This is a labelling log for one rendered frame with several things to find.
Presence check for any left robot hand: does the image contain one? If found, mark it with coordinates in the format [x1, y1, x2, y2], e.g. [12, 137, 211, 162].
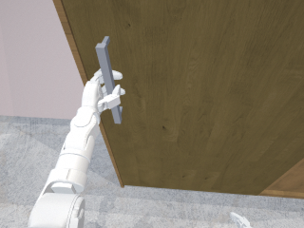
[81, 69, 125, 115]

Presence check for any wardrobe door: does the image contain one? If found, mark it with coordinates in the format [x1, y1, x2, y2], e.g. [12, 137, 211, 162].
[62, 0, 304, 196]
[265, 158, 304, 193]

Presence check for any handle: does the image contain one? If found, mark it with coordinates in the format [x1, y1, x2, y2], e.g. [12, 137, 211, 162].
[95, 36, 123, 124]

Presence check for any left robot upper arm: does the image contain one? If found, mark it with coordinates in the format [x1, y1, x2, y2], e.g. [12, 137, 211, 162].
[24, 192, 86, 228]

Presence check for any left robot forearm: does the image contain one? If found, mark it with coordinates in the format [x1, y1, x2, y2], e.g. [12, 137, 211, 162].
[28, 106, 101, 227]

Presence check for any right robot hand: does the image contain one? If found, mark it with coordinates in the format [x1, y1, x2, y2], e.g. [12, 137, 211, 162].
[230, 212, 254, 228]

